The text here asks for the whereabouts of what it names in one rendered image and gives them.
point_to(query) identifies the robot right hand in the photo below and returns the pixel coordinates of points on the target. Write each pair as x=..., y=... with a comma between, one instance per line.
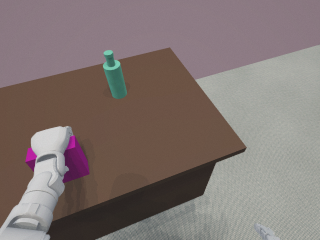
x=265, y=233

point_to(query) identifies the robot left hand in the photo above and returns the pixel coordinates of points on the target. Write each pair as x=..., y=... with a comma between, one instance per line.
x=52, y=139

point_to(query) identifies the robot left upper arm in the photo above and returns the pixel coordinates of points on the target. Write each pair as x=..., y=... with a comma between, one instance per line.
x=11, y=233

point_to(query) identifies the robot left forearm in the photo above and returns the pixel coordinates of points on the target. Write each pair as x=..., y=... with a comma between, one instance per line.
x=35, y=209

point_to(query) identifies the table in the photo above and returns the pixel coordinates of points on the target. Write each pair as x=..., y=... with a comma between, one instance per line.
x=150, y=151

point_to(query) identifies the sponge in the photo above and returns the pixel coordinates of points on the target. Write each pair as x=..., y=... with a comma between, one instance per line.
x=75, y=160

